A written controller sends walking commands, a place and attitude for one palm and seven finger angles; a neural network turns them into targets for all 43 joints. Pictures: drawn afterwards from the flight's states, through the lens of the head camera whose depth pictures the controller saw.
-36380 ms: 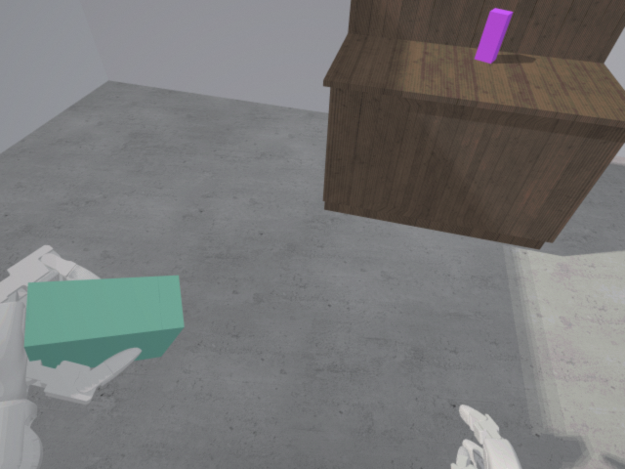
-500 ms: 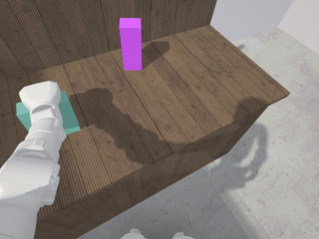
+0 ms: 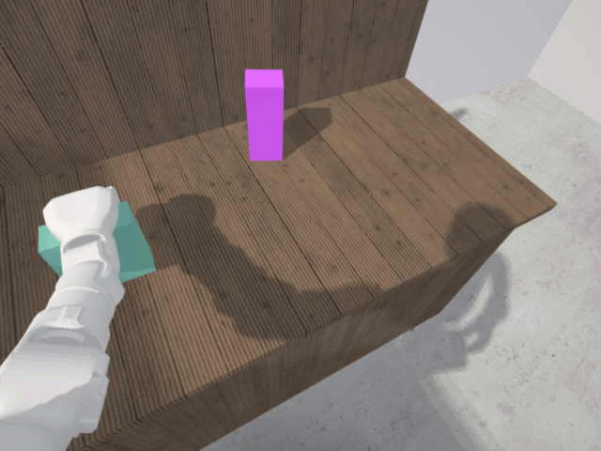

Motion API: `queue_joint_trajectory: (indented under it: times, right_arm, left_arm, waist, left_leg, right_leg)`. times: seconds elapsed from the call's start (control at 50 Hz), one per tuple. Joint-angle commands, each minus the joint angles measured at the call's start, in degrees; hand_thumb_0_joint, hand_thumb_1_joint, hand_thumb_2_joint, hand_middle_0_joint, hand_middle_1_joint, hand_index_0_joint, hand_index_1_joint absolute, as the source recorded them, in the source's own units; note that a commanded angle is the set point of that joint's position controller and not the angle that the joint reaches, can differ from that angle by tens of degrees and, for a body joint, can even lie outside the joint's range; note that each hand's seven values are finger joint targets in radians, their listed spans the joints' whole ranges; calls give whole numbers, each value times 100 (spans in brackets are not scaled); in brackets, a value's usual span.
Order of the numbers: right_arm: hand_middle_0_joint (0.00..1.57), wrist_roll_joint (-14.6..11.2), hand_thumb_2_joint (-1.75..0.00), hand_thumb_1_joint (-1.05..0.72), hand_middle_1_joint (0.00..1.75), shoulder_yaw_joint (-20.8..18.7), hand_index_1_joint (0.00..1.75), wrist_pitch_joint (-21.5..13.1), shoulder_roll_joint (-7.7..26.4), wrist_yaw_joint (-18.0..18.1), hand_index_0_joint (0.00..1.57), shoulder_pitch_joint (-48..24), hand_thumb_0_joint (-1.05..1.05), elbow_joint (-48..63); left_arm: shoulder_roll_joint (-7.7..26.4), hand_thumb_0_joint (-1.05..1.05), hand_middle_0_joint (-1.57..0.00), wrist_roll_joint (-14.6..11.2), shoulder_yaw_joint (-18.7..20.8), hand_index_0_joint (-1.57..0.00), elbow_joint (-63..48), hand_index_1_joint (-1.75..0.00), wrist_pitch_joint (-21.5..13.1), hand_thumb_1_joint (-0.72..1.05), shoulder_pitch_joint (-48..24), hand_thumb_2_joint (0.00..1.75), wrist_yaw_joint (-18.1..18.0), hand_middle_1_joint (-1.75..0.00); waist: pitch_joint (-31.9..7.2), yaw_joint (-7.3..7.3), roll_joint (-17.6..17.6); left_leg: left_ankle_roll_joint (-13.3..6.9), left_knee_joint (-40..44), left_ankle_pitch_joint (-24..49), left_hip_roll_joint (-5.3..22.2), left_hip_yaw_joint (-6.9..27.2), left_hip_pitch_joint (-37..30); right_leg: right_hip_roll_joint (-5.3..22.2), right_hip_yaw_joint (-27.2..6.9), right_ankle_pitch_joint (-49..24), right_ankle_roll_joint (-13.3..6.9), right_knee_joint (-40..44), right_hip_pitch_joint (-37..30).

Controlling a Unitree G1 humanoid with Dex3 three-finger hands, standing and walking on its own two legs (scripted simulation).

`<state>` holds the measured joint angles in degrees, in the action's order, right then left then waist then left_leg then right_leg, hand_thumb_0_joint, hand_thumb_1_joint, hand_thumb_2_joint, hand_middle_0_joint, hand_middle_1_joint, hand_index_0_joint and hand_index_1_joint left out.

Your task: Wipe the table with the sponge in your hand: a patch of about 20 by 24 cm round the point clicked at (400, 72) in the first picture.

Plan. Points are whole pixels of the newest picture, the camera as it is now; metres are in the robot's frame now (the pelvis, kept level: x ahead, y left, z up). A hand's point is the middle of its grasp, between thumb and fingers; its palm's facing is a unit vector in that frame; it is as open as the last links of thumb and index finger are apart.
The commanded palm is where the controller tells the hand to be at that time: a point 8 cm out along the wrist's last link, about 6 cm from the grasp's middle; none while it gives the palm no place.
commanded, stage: slide back across to the first lane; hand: left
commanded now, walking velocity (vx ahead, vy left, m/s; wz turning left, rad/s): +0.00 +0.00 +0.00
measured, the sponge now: (107, 257) +0.40 +0.31 -0.03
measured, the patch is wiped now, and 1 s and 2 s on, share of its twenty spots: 1.00 1.00 1.00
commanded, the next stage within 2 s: wipe back along the first lane in 0.12 s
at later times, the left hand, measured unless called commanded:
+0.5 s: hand (61, 265) +0.36 +0.35 +0.01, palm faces -0.09 -0.03 -1.00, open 9.4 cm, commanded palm +0.33 +0.32 +0.05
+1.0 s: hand (64, 293) +0.32 +0.32 +0.01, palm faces -0.04 -0.04 -1.00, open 9.4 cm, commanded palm +0.27 +0.30 +0.04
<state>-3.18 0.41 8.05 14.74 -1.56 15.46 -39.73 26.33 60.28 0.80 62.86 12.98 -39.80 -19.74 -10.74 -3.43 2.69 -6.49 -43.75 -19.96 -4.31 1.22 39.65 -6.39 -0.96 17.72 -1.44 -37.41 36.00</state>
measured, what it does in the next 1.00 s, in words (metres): stands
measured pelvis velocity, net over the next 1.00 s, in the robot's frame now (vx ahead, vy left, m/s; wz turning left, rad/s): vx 0.01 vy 0.00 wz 0.03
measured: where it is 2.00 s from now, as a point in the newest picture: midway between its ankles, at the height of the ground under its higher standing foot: outside the picture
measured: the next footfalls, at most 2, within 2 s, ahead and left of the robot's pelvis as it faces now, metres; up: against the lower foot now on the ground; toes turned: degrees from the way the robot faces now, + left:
none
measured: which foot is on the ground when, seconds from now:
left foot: down 0.00-1.00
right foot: down 0.00-1.00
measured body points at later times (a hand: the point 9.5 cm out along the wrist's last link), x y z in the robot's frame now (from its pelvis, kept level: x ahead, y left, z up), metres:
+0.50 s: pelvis +0.01 +0.00 +0.01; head +0.06 +0.02 +0.45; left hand +0.36 +0.34 +0.06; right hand +0.13 -0.26 -0.11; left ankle +0.00 +0.04 -0.71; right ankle +0.00 -0.12 -0.71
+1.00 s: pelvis +0.01 +0.00 +0.01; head +0.03 +0.01 +0.46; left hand +0.32 +0.32 +0.07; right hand +0.17 -0.24 -0.10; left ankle +0.00 +0.04 -0.71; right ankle +0.00 -0.12 -0.71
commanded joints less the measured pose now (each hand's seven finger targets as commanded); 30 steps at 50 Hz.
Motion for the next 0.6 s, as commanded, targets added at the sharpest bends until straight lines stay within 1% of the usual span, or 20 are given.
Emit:
queue_joint_trajectory:
  times: [0.0,0.06,0.1,0.12,0.14,0.16,0.18,0.2,0.26,0.28,0.3,0.38,0.4,0.42,0.48,0.5,0.52,0.54,0.56,0.58]
  right_arm:
    - [20,-10,-90,-90,30,-332,30,-97,971,71,20,-14,0,607]
    - [20,-10,-90,-90,30,-333,30,-35,985,97,20,-1,0,625]
    - [20,-27,-90,-90,30,-346,30,-26,956,113,20,-72,0,670]
    - [20,-22,-90,-90,30,-377,30,-25,982,115,20,-5,0,669]
    - [20,-19,-90,-90,30,-376,30,-6,1001,127,20,4,0,653]
    - [20,-20,-90,-90,30,-376,30,1,992,145,20,-6,0,666]
    - [20,-33,-90,-90,30,-381,30,2,996,148,20,6,0,671]
    - [20,-45,-90,-90,30,-389,30,-22,972,167,20,-43,0,686]
    - [20,-32,-90,-90,30,-459,30,-21,951,142,20,-13,0,677]
    - [20,-29,-90,-90,30,-467,30,-12,946,137,20,-18,0,681]
    - [20,-40,-90,-90,30,-458,30,-16,938,146,20,-90,0,714]
    - [20,-40,-90,-90,30,-471,30,22,948,135,20,-212,0,694]
    - [20,-54,-90,-90,30,-466,30,3,930,127,20,-269,0,731]
    - [20,-54,-90,-90,30,-470,30,21,959,129,20,-267,0,695]
    - [20,-55,-90,-90,30,-442,30,56,952,125,20,-361,0,714]
    - [20,-78,-90,-90,30,-424,30,53,945,129,20,-437,0,746]
    - [20,-80,-90,-90,30,-414,30,63,952,129,20,-439,0,758]
    - [20,-74,-90,-90,30,-417,30,68,938,132,20,-460,0,771]
    - [20,-87,-90,-90,30,-413,30,76,927,121,20,-475,0,781]
    - [20,-83,-90,-90,30,-401,30,79,923,129,20,-488,0,811]
  left_arm:
    - [1897,0,-120,145,377,-120,-524,-160,238,10,-1159,130,36,-160]
    - [2034,0,-120,178,437,-120,-544,-160,173,10,-877,130,145,-160]
    - [1865,0,-120,169,324,-120,-766,-160,53,10,-910,130,242,-160]
    - [1914,0,-120,109,404,-120,-810,-160,-3,10,-673,130,279,-160]
    - [2051,0,-120,129,477,-120,-834,-160,-59,10,-651,130,318,-160]
    - [1943,0,-120,147,342,-120,-942,-160,-128,10,-741,130,364,-160]
    - [1933,0,-120,171,331,-120,-952,-160,-182,10,-717,130,392,-160]
    - [1738,0,-120,161,173,-120,-1141,-160,-288,10,-927,130,439,-160]
    - [1359,0,-120,138,-28,-120,-1367,-160,-404,10,-435,130,483,-160]
    - [1307,0,-120,68,7,-120,-1373,-160,-417,10,-138,130,476,-160]
    - [1214,0,-120,-4,-21,-120,-1625,-160,-483,10,-270,130,485,-160]
    - [1134,0,-120,-165,10,-120,-1808,-160,-376,10,131,130,364,-160]
    - [1068,0,-120,-255,64,-120,-1903,-160,-354,10,268,130,351,-160]
    - [1042,0,-120,-246,3,-120,-1883,-160,-298,10,319,130,342,-160]
    - [1009,0,-120,-280,27,-120,-1861,-160,-126,10,693,130,331,-160]
    - [969,0,-120,-298,14,-120,-1930,-160,-107,10,679,130,366,-160]
    - [938,0,-120,-265,-48,-120,-1913,-160,-54,10,786,130,383,-160]
    - [787,0,-120,-242,-204,-120,-1932,-160,-18,10,766,130,403,-160]
    - [759,0,-120,-244,-186,-120,-1909,-160,27,10,893,130,414,-160]
    - [668,0,-120,-256,-266,-120,-1904,-160,46,10,938,130,437,-160]
  waist:
    - [-1545,305,64]
    - [-1453,324,31]
    - [-1433,290,90]
    - [-1500,328,108]
    - [-1502,299,51]
    - [-1413,221,61]
    - [-1328,220,43]
    - [-1269,152,194]
    - [-1358,184,320]
    - [-1381,220,176]
    - [-1452,203,258]
    - [-1361,261,157]
    - [-1425,313,187]
    - [-1396,277,31]
    - [-1274,308,-151]
    - [-1227,325,-12]
    - [-1112,343,-25]
    - [-999,293,8]
    - [-991,333,-35]
    - [-954,313,-155]
  left_leg:
    - [531,606,2406,415,605,-1643]
    - [503,615,2462,372,544,-1630]
    - [521,629,2766,405,577,-1796]
    - [510,602,2854,402,572,-1897]
    - [494,591,2810,395,551,-1879]
    - [476,605,2753,384,532,-1882]
    - [477,613,2730,386,560,-1866]
    - [501,599,2995,427,611,-2008]
    - [563,555,3212,490,710,-2386]
    - [553,559,3195,492,691,-2356]
    - [589,553,3454,539,765,-2460]
    - [593,606,3065,493,701,-2343]
    - [615,633,3290,523,772,-2384]
    - [611,610,3244,516,775,-2384]
    - [560,678,2845,449,647,-2099]
    - [592,716,2967,471,706,-2117]
    - [607,734,2903,456,743,-2119]
    - [602,738,2801,474,729,-2125]
    - [604,781,2633,468,751,-2131]
    - [599,809,2496,472,768,-2087]
  right_leg:
    - [137,143,-1324,-331,353,-702]
    - [148,104,-1519,-326,426,-900]
    - [163,98,-1668,-330,451,-890]
    - [152,102,-1731,-321,470,-950]
    - [156,85,-1771,-315,497,-995]
    - [162,72,-1799,-307,536,-968]
    - [158,82,-1762,-316,544,-929]
    - [170,81,-1803,-321,536,-785]
    - [131,135,-1564,-329,570,-524]
    - [122,133,-1548,-334,584,-611]
    - [132,139,-1614,-340,549,-559]
    - [122,163,-1474,-342,561,-654]
    - [134,181,-1536,-345,541,-692]
    - [121,173,-1545,-328,538,-688]
    - [138,153,-1600,-333,583,-940]
    - [160,156,-1581,-344,573,-912]
    - [144,177,-1482,-345,568,-859]
    - [143,199,-1330,-344,579,-754]
    - [139,211,-1228,-350,610,-740]
    - [130,224,-1142,-351,614,-743]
